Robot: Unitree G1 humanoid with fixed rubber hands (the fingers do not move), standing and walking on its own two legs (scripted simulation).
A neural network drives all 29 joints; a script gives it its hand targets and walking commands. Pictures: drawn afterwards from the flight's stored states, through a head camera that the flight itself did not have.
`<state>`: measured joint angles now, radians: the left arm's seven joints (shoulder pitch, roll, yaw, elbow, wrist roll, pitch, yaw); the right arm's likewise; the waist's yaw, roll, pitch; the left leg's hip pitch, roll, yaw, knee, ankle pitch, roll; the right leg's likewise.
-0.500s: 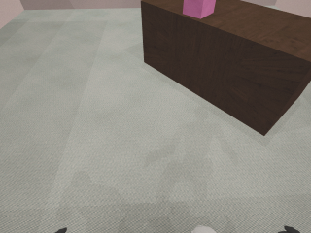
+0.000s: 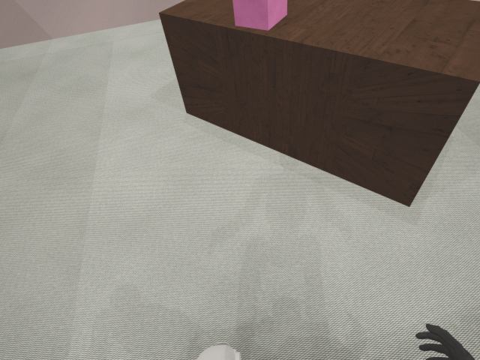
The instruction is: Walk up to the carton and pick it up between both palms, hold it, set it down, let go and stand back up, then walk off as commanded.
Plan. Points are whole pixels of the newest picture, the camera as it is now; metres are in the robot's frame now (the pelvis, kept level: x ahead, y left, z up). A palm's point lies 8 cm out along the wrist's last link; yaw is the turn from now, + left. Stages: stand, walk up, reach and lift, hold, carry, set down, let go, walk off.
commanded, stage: walk up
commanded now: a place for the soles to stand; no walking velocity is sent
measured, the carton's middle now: out of the picture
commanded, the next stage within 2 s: none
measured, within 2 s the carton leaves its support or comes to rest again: neither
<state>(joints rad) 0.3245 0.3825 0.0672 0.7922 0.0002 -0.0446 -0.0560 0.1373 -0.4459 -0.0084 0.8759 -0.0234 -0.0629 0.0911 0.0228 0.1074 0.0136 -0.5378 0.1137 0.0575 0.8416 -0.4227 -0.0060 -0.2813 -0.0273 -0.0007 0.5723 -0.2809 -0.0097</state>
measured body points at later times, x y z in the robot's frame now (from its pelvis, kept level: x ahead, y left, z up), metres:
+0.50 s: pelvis +0.17 +0.08 +0.01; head +0.16 +0.09 +0.46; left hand +0.35 +0.36 -0.10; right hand +0.13 -0.24 -0.10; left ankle +0.14 +0.13 -0.72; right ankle +0.19 -0.08 -0.69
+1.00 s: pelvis +0.35 +0.11 -0.02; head +0.36 +0.09 +0.43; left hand +0.51 +0.41 -0.10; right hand +0.36 -0.22 -0.14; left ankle +0.50 +0.21 -0.71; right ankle +0.28 -0.06 -0.72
